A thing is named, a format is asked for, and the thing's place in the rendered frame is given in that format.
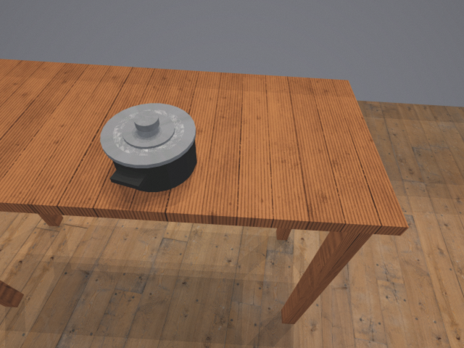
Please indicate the pot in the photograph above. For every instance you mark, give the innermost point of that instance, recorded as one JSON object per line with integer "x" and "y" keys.
{"x": 156, "y": 179}

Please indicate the table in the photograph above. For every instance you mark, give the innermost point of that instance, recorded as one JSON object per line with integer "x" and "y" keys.
{"x": 272, "y": 152}

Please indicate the knob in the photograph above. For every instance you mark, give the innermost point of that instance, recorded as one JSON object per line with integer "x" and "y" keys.
{"x": 146, "y": 121}

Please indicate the lid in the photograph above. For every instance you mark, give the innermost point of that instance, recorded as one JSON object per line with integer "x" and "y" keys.
{"x": 127, "y": 146}

